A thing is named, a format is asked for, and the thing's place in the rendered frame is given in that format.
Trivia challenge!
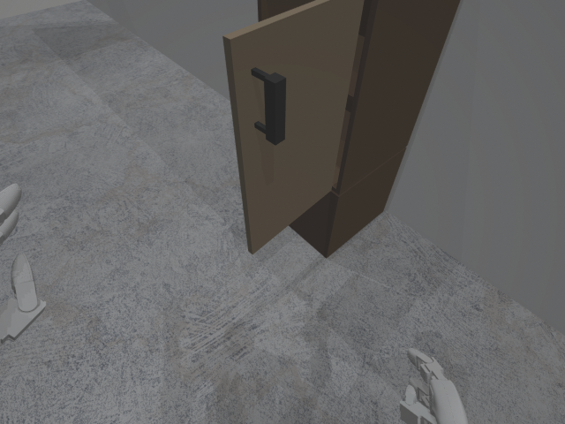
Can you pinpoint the left robot hand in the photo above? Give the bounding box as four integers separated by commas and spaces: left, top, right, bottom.
0, 184, 46, 346

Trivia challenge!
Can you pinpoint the handle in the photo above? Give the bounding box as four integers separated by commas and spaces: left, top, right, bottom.
251, 67, 286, 145

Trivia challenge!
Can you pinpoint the right robot hand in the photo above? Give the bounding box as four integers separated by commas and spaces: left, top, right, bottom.
400, 348, 468, 424

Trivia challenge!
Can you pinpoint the cupboard door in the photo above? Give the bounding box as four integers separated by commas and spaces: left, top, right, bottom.
222, 0, 365, 254

